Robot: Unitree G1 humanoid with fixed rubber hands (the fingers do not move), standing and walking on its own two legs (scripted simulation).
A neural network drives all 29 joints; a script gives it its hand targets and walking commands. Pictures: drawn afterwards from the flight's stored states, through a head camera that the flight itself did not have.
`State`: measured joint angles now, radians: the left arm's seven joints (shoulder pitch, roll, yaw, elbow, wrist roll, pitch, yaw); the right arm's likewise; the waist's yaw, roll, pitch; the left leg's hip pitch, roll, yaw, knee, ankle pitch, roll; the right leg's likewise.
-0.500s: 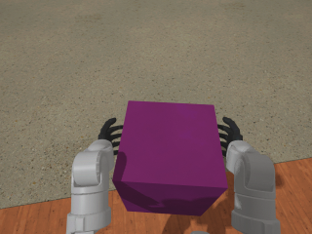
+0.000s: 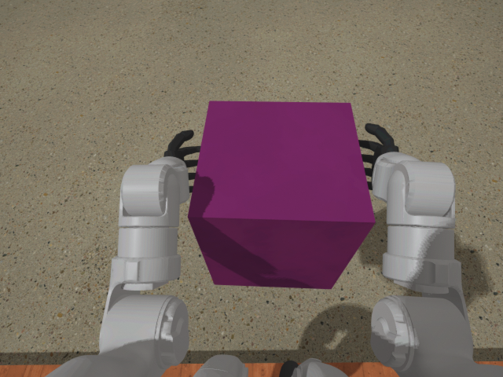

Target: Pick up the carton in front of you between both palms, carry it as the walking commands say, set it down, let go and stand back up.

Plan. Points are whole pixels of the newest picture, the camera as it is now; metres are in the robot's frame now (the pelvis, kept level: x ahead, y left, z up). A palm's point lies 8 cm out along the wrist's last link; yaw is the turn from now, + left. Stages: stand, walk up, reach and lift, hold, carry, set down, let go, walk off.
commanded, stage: carry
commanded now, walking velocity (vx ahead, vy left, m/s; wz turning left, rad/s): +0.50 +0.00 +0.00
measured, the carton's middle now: (275, 203) +0.37 +0.02 +0.03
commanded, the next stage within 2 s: none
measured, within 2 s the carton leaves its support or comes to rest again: neither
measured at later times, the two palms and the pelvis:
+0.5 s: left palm (214, 82) +0.73 +0.19 -0.02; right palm (337, 82) +0.73 -0.11 -0.01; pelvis +0.37 +0.05 -0.15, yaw -1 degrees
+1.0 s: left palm (221, 43) +0.99 +0.22 -0.08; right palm (319, 39) +1.01 -0.08 -0.07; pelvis +0.67 +0.07 -0.14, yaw +1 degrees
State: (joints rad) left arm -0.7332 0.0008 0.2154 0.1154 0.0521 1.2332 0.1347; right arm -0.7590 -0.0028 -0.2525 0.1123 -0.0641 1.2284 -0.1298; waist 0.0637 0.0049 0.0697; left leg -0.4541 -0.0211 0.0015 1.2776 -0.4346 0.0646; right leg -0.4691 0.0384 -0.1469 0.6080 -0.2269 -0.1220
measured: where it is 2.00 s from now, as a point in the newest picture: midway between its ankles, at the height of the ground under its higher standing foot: (257, 188)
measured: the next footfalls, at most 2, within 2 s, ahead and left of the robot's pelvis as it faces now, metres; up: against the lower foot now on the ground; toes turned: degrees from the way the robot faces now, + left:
left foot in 0.42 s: +0.50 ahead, +0.07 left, -0.14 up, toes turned +4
right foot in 0.94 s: +0.80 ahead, +0.00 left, -0.14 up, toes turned -6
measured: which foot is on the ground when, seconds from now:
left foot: up 0.00-0.40, down 0.42-0.96, up 0.98-1.00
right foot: down 0.00-0.46, up 0.48-0.92, down 0.94-1.00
